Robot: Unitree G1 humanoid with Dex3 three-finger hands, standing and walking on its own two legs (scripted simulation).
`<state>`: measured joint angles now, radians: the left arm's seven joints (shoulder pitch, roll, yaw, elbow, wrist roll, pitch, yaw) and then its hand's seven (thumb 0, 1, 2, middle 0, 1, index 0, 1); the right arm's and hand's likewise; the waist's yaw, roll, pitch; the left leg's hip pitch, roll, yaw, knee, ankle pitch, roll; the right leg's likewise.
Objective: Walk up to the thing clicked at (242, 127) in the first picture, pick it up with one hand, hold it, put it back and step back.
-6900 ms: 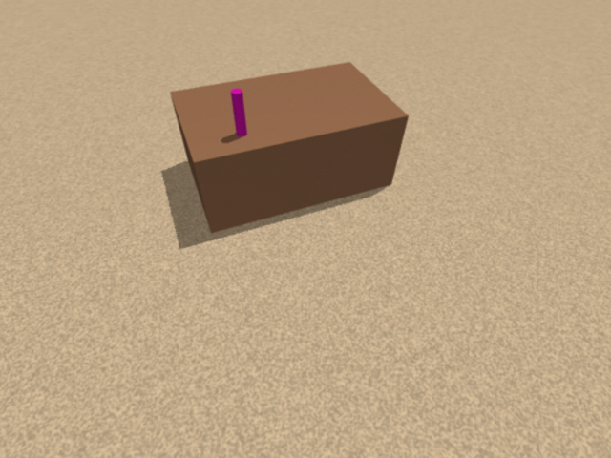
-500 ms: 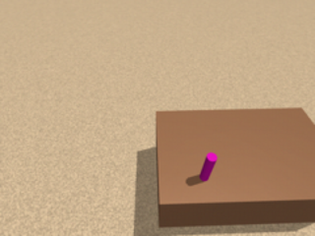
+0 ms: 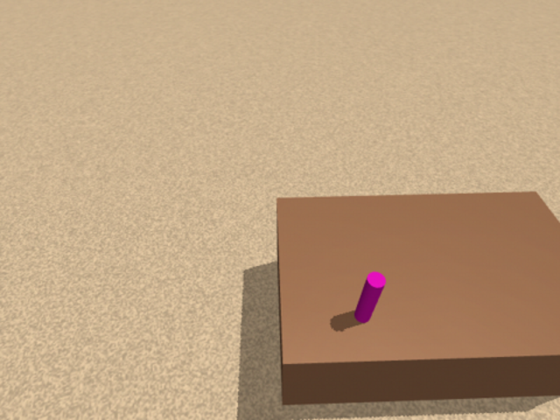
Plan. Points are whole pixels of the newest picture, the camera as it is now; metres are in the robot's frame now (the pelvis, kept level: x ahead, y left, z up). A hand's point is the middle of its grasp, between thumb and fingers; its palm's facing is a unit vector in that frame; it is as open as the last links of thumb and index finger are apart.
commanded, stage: stand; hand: right
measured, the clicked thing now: (368, 299) +0.48 -0.20 -0.30
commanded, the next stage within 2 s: go down in 0.44 s
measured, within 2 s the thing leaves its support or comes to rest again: neither
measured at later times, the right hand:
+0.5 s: hand out of the picture +0.06 -0.25 -0.16, palm faces -0.03 +0.94 -0.34, open 7.4 cm
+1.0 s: hand out of the picture +0.15 -0.27 -0.15, palm faces +0.06 +0.95 -0.32, open 15.6 cm
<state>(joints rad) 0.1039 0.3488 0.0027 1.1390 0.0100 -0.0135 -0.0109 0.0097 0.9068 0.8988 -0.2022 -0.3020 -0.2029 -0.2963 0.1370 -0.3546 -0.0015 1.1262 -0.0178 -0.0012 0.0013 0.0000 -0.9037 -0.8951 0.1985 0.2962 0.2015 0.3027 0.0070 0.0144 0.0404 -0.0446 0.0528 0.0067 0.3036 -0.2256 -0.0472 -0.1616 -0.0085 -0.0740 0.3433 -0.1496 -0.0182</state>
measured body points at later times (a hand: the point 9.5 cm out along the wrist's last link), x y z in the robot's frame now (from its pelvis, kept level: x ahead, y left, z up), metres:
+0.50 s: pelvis +0.00 +0.00 +0.00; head +0.01 +0.00 +0.45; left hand +0.08 +0.31 -0.13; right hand +0.07 -0.30 -0.14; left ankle -0.04 +0.15 -0.75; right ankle +0.02 -0.11 -0.75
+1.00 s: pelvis +0.00 +0.02 -0.02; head +0.05 +0.01 +0.43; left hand +0.11 +0.28 -0.13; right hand +0.14 -0.31 -0.12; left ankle -0.04 +0.15 -0.75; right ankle +0.02 -0.11 -0.75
